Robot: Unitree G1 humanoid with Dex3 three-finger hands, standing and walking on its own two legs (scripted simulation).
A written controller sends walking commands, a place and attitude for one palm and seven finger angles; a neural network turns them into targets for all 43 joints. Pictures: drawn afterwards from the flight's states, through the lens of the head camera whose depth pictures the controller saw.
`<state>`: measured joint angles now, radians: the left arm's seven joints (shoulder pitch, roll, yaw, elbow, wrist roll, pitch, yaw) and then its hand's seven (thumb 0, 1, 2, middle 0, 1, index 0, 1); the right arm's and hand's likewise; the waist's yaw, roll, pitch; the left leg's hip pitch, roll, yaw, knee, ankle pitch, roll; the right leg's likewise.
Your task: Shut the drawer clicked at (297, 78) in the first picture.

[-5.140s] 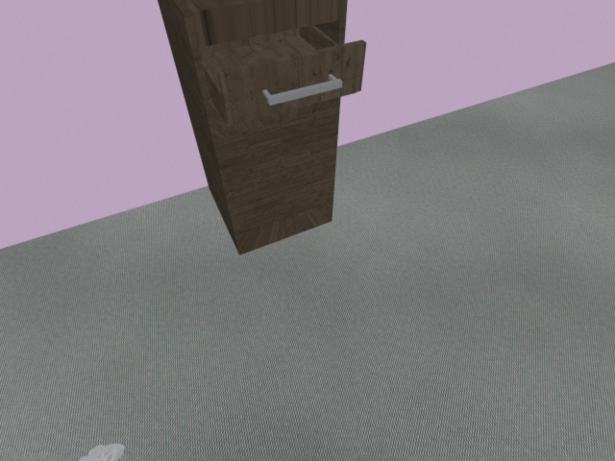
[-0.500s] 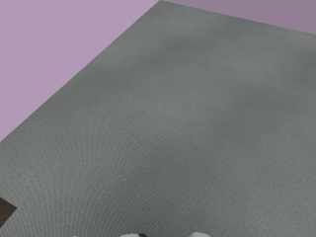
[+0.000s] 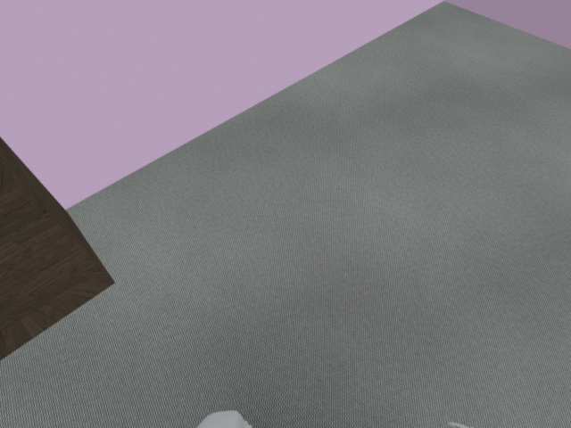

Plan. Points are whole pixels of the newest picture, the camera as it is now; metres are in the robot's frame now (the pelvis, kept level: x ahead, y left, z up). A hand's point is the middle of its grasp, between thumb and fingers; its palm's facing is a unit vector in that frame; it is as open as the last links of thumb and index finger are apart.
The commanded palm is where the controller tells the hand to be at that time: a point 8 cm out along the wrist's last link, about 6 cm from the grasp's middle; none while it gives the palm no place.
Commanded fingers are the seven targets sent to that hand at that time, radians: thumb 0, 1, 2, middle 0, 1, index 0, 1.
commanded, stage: turn to face it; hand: left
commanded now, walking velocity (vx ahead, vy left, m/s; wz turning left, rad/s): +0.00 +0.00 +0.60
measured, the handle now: out of the picture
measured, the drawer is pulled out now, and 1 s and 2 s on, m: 0.15 0.15 0.15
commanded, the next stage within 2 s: take the last steps up to it in 1.28 s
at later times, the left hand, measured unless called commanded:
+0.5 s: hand out of the picture +0.06 +0.20 -0.14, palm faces +0.31 -0.90 -0.30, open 7.4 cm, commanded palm none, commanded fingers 0.00 0.90 0.90 -0.20 -0.30 -0.20 -0.30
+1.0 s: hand out of the picture -0.12 +0.21 -0.18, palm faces +0.60 -0.76 -0.25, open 7.4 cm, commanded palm none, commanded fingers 0.00 0.90 0.90 -0.20 -0.30 -0.20 -0.30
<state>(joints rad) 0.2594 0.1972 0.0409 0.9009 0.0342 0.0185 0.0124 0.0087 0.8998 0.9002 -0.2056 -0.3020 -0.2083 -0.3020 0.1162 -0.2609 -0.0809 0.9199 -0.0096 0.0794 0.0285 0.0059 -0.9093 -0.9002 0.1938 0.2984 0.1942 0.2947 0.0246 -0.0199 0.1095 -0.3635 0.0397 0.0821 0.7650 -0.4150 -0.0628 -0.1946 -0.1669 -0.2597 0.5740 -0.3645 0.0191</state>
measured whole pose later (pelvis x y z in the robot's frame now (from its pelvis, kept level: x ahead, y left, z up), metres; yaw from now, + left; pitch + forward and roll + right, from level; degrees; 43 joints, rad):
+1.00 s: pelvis -0.02 +0.01 +0.00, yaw +35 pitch +0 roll -1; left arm 0.23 0.28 0.08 0.96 0.02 0.08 0.01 0.01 0.91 0.90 -0.20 -0.30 -0.20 -0.30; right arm 0.13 -0.22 -0.05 0.90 -0.01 0.02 0.00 0.00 -0.91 -0.90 0.20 0.30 0.20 0.30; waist 0.03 -0.05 0.09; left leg -0.27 0.00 0.07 0.56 -0.29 0.05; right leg -0.46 -0.12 -0.09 1.10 -0.46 0.09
